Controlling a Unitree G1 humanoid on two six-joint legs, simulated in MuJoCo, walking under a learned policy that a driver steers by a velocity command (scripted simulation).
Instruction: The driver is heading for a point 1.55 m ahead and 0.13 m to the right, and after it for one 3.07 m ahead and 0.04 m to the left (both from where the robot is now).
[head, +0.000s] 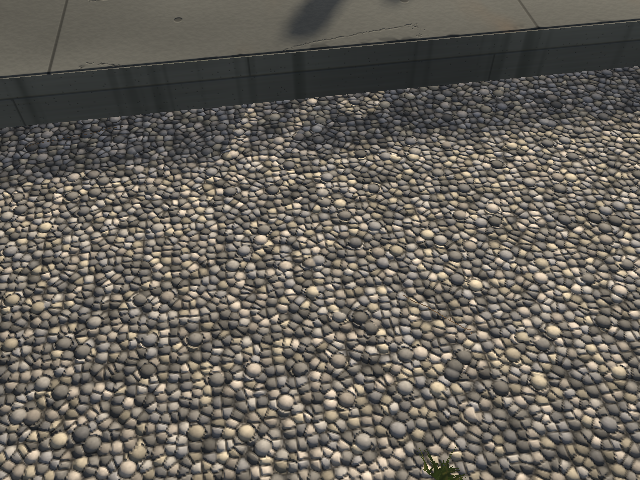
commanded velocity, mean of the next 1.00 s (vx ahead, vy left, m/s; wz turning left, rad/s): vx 0.50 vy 0.00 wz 0.04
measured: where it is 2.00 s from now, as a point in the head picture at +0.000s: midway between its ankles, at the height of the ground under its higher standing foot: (321, 259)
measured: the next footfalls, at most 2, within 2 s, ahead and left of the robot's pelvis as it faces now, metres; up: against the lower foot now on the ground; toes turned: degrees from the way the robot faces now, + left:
left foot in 0.44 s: +0.39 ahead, +0.15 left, +0.00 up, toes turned +1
right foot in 0.96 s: +0.67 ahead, -0.10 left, +0.00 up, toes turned -1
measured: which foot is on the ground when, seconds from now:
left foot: up 0.00-0.42, down 0.44-0.98, up 1.00-1.00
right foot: down 0.00-0.44, up 0.46-0.94, down 0.96-1.00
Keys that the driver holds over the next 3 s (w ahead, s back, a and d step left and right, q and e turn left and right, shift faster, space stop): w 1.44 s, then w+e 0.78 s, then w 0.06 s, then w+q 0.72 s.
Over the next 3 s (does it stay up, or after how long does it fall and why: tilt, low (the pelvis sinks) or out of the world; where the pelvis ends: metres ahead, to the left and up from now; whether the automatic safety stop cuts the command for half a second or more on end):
stays up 1.59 -0.15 0.01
